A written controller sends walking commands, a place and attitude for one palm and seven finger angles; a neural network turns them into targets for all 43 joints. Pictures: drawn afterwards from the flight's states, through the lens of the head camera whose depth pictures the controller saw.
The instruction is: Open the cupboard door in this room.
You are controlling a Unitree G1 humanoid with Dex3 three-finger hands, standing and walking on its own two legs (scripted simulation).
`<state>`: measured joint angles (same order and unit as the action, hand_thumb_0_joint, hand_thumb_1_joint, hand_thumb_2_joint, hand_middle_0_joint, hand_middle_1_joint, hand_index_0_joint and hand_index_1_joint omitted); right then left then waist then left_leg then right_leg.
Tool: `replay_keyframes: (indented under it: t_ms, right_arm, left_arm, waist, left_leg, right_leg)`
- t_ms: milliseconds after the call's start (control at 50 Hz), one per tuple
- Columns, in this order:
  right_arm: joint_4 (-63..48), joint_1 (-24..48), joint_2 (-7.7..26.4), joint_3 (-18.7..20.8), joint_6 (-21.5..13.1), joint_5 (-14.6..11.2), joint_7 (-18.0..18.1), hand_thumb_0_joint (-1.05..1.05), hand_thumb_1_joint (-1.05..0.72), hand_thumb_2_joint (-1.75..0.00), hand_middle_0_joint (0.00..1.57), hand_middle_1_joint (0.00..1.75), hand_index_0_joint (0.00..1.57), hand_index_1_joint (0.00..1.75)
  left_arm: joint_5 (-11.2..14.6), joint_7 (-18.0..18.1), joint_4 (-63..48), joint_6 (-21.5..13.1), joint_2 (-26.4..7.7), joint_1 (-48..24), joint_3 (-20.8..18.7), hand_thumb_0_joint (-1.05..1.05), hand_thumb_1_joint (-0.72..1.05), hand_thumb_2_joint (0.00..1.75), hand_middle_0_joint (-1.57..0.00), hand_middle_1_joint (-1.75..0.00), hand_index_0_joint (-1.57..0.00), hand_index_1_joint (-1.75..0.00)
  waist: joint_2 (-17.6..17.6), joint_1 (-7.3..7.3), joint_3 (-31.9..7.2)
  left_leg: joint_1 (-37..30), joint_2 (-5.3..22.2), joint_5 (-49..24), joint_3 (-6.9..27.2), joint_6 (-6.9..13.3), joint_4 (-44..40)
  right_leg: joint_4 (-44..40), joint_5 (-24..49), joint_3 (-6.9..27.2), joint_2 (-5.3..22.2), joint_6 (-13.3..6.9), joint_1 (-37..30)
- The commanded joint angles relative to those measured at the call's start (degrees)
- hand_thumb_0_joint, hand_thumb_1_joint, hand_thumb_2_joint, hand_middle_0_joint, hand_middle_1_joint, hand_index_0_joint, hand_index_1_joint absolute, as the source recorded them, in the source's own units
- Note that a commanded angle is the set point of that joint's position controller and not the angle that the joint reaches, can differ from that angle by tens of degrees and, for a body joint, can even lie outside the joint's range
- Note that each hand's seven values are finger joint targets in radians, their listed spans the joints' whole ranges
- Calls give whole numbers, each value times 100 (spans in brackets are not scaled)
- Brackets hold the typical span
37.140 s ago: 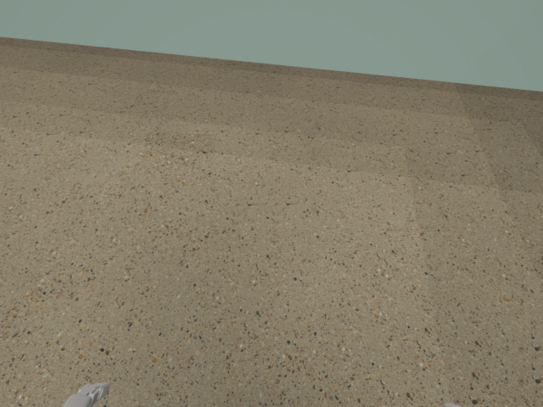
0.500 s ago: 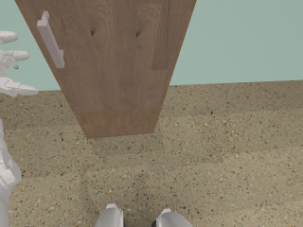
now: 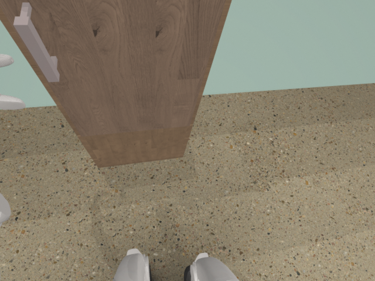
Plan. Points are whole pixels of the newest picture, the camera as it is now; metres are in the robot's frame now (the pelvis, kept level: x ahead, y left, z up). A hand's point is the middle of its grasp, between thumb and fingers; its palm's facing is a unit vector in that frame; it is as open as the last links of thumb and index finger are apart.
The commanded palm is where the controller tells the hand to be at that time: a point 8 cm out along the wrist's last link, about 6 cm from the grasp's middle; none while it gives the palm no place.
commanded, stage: move the hooked fingers beside the handle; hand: left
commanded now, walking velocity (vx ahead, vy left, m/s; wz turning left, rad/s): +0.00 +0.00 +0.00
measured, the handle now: (41, 45) +0.56 +0.25 +0.10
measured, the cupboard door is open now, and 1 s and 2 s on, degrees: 0 0 0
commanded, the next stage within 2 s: slide the fingers in behind the handle in 0.50 s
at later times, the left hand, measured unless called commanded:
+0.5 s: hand out of the picture +0.48 +0.32 +0.10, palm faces +0.13 -0.99 +0.00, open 14.0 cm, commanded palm +0.47 +0.36 +0.09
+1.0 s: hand (7, 73) +0.49 +0.30 +0.09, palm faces +0.12 -0.99 +0.01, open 14.0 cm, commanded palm +0.48 +0.33 +0.09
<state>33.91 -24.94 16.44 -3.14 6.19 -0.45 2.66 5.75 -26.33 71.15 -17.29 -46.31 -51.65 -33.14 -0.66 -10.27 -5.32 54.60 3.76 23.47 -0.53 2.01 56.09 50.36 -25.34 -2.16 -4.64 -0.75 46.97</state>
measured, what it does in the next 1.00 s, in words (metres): stands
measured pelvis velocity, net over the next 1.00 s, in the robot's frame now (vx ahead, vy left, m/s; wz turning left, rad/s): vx -0.01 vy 0.01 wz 0.01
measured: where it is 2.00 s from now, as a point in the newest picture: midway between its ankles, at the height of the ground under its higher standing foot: outside the picture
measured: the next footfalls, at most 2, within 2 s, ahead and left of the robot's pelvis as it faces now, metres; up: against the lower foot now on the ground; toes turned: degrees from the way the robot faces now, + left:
none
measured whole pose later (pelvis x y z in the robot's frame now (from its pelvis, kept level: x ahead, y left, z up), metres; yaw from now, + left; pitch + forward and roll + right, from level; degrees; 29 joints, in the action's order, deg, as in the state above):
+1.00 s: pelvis -0.01 +0.01 +0.00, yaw +1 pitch +21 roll -5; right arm 34.6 -24.3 16.0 -3.5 5.8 0.1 2.2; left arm 5.7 -21.6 70.7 -18.3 -42.4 -54.1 -28.9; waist -0.8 -10.8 -5.2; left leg 55.6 3.1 23.5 0.1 2.7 57.5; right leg 51.2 -25.4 -2.8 -4.1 -0.1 47.4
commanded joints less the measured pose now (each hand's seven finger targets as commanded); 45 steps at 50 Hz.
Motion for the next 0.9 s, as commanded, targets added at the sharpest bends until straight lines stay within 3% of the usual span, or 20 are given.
replay_keyframes:
  t_ms: [0,40,60,140,200,280,300,360,440,500,540,560,600,640,660,720,820,880]
  right_arm:
    - [-151,-932,1182,491,-112,30,32,0,-90,-90,20,30,20,30]
    - [-143,-938,1178,477,-83,22,42,0,-90,-90,20,30,20,30]
    - [-159,-899,1142,470,-54,-7,34,0,-90,-90,20,30,20,30]
    - [-192,-859,1144,440,-12,-15,52,0,-90,-90,20,30,20,30]
    - [-224,-829,1188,457,-43,-14,74,0,-90,-90,20,30,20,30]
    - [-211,-778,1192,441,-120,10,75,0,-90,-90,20,30,20,30]
    - [-207,-798,1206,455,-129,22,75,0,-90,-90,20,30,20,30]
    - [-186,-767,1173,444,-120,22,63,0,-90,-90,20,30,20,30]
    - [-150,-797,1174,419,-70,-4,79,0,-90,-90,20,30,20,30]
    - [-185,-758,1193,388,-59,-41,116,0,-90,-90,20,30,20,30]
    - [-197,-774,1219,376,-86,-22,139,0,-90,-90,20,30,20,30]
    - [-191,-771,1216,366,-82,-26,148,0,-90,-90,20,30,20,30]
    - [-183,-792,1199,369,-115,2,125,0,-90,-90,20,30,20,30]
    - [-139,-814,1179,388,-137,42,110,0,-90,-90,20,30,20,30]
    - [-105,-842,1209,413,-140,62,101,0,-90,-90,20,30,20,30]
    - [-69,-847,1207,407,-132,33,87,0,-90,-90,20,30,20,30]
    - [-131,-877,1182,376,-98,11,74,0,-90,-90,20,30,20,30]
    - [-140,-909,1153,396,-109,62,45,0,-90,-90,20,30,20,30]
  left_arm:
    - [184,101,-1454,-560,-1894,-2398,-172,0,-50,30,-30,-120,-30,-120]
    - [135,89,-1354,-494,-1850,-2277,-109,0,-50,30,-30,-120,-30,-120]
    - [115,58,-1279,-420,-1598,-2139,102,0,-50,30,-30,-120,-30,-120]
    - [197,-15,-1120,-263,-1340,-2090,304,0,-50,30,-30,-120,-30,-120]
    - [241,32,-1160,-312,-1606,-2216,91,0,-50,30,-30,-120,-30,-120]
    - [159,165,-1243,-525,-1827,-2534,-22,0,-50,30,-30,-120,-30,-120]
    - [130,195,-1317,-577,-1910,-2562,-79,0,-50,30,-30,-120,-30,-120]
    - [113,161,-1390,-658,-1739,-2496,56,0,-50,30,-30,-120,-30,-120]
    - [218,-18,-1053,-459,-1439,-2404,269,0,-50,30,-30,-120,-30,-120]
    - [223,-82,-767,-254,-1532,-2351,280,0,-50,30,-30,-120,-30,-120]
    - [186,-37,-842,-281,-1791,-2494,122,0,-50,30,-30,-120,-30,-120]
    - [154,-8,-871,-311,-1782,-2650,192,0,-50,30,-30,-120,-30,-120]
    - [134,70,-1040,-439,-1694,-2734,234,0,-50,30,-30,-120,-30,-120]
    - [174,126,-1389,-621,-1470,-2947,360,0,-50,30,-30,-120,-30,-120]
    - [179,136,-1425,-668,-1603,-2859,219,0,-50,30,-30,-120,-30,-120]
    - [256,79,-1102,-539,-1440,-2639,272,0,-50,30,-30,-120,-30,-120]
    - [111,181,-1043,-253,-1516,-2606,311,0,-50,30,-30,-120,-30,-120]
    - [59,415,-1440,-423,-1481,-2865,278,0,-50,30,-30,-120,-30,-120]
  waist:
    - [-1326,80,-2822]
    - [-1374,124,-2769]
    - [-1531,122,-2729]
    - [-1248,72,-2363]
    - [-927,51,-2382]
    - [-1252,43,-2442]
    - [-1191,56,-2585]
    - [-1570,102,-2811]
    - [-1262,24,-2588]
    - [-1020,-6,-2315]
    - [-1113,20,-2283]
    - [-1130,-44,-2264]
    - [-1266,-30,-2360]
    - [-1517,-73,-2631]
    - [-1533,-4,-2868]
    - [-1217,-41,-2708]
    - [-1372,49,-2484]
    - [-1479,24,-2686]
  left_leg:
    - [-3327,-60,-2823,473,8,-334]
    - [-3360,-77,-2934,479,3,-370]
    - [-3469,-76,-2979,458,-17,-378]
    - [-3287,-89,-2733,476,13,-450]
    - [-3075,-84,-2573,482,31,-453]
    - [-3136,-82,-2516,516,-9,-408]
    - [-3175,-74,-2493,541,-15,-401]
    - [-3541,-61,-2788,556,-70,-358]
    - [-3372,-71,-2630,578,-30,-393]
    - [-2919,-94,-2180,509,25,-426]
    - [-2812,-104,-2110,522,33,-406]
    - [-2848,-82,-2067,546,19,-416]
    - [-3017,-65,-2035,601,-16,-419]
    - [-3409,-34,-2275,674,-56,-379]
    - [-3540,-19,-2374,707,-83,-363]
    - [-3276,-25,-2243,653,-44,-362]
    - [-3069,-66,-2134,612,-27,-428]
    - [-3416,-20,-2380,709,-78,-428]
  right_leg:
    - [-462,2010,12,-84,-31,-158]
    - [-462,2061,-3,-83,-51,-215]
    - [-491,2039,-12,-67,-39,-81]
    - [-564,1902,-42,-64,-49,-36]
    - [-544,1899,-17,-49,-28,-168]
    - [-469,1759,3,-38,-50,-30]
    - [-447,1708,2,-41,-49,-63]
    - [-429,1780,-5,-42,-66,62]
    - [-487,1729,-53,-55,-64,43]
    - [-536,1566,-27,-30,-23,12]
    - [-501,1515,-4,-23,-49,31]
    - [-490,1433,-17,-15,-34,147]
    - [-476,1267,-38,-29,-48,291]
    - [-408,1306,-66,-40,-78,455]
    - [-395,1330,-70,-41,-76,419]
    - [-430,1358,-75,-39,-54,279]
    - [-458,1332,-75,-22,-55,257]
    - [-411,1364,-115,-47,-69,353]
